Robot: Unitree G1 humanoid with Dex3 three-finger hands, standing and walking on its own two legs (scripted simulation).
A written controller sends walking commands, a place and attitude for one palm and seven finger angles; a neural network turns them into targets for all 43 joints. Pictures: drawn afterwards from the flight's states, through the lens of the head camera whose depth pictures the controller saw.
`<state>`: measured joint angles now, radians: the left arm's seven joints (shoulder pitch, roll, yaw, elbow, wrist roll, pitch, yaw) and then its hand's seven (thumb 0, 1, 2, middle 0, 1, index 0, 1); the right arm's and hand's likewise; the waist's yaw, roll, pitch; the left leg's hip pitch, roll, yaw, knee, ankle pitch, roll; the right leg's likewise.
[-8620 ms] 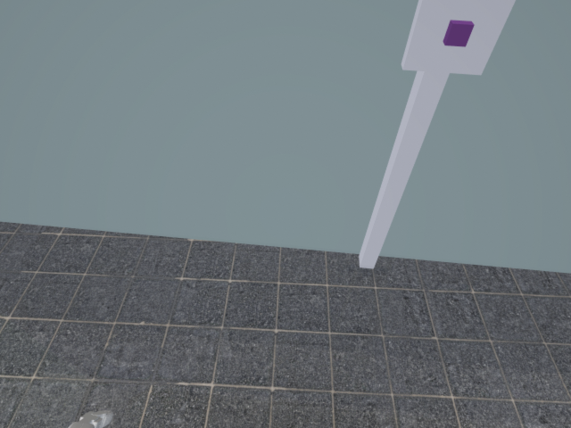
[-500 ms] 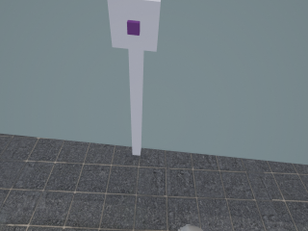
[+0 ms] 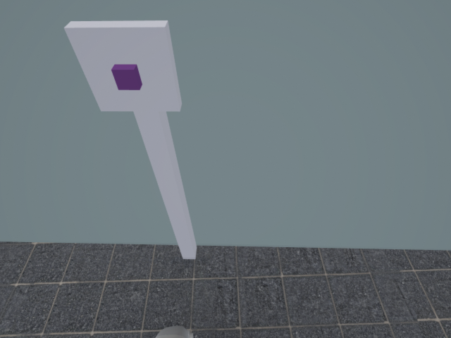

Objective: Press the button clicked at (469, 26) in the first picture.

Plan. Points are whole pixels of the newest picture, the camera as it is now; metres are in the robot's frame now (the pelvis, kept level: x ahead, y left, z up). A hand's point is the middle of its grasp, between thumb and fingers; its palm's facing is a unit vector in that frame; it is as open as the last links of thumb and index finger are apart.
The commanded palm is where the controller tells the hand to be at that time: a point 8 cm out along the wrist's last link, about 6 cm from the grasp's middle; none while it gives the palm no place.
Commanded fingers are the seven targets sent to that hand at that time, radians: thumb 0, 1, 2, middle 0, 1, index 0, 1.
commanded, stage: come to a stop and stand still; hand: left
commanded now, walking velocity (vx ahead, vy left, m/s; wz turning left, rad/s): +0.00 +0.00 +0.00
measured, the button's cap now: (127, 76) +0.55 +0.21 +0.20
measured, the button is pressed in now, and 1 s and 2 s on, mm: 0 0 0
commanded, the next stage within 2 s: look again from close up in 1.18 s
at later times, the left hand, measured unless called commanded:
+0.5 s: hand out of the picture +0.05 +0.19 -0.18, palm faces +0.03 -0.96 -0.27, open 7.4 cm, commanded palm none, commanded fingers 0.00 0.90 0.90 -0.20 -0.30 -0.20 -0.30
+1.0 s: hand out of the picture +0.01 +0.15 -0.17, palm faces +0.02 -0.98 -0.20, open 7.3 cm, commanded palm none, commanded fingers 0.00 0.90 0.90 -0.20 -0.30 -0.20 -0.30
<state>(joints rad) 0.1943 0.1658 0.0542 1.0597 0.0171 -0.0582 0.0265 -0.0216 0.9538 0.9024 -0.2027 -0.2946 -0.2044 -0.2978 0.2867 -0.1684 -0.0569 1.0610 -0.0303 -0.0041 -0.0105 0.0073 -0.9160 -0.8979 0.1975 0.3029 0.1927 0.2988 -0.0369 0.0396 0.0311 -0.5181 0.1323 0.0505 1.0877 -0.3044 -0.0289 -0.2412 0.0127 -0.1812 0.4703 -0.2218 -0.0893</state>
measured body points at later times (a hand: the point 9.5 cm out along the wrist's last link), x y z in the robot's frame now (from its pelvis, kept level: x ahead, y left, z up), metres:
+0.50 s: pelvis +0.03 +0.00 -0.01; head +0.06 -0.02 +0.44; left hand +0.05 +0.24 -0.16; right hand +0.13 -0.23 -0.17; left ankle +0.12 +0.14 -0.74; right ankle +0.01 -0.12 -0.73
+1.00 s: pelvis -0.02 -0.03 +0.01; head -0.03 -0.03 +0.46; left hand +0.00 +0.20 -0.15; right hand -0.04 -0.24 -0.16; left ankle -0.02 +0.11 -0.74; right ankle +0.02 -0.12 -0.74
